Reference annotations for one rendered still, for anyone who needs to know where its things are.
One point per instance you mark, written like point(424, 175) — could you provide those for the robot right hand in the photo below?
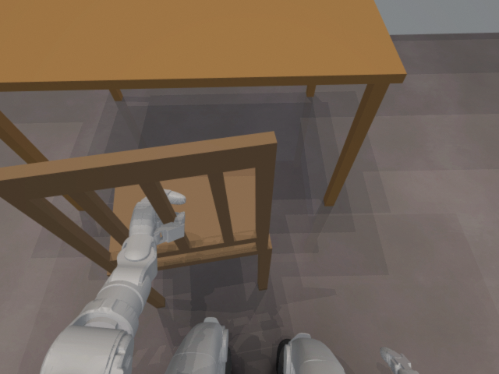
point(398, 362)

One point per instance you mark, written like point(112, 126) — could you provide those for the table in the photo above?
point(150, 44)

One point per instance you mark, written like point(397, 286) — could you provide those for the robot right thigh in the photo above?
point(310, 356)

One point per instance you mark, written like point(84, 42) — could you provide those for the robot left hand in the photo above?
point(146, 221)

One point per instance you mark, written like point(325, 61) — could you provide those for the chair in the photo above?
point(227, 182)

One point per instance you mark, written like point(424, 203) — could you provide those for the robot thigh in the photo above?
point(310, 356)
point(202, 349)

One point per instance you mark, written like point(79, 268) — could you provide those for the robot left upper arm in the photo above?
point(91, 350)

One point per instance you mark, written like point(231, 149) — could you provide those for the left robot forearm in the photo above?
point(121, 300)

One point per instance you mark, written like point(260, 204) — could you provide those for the robot left thigh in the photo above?
point(202, 349)

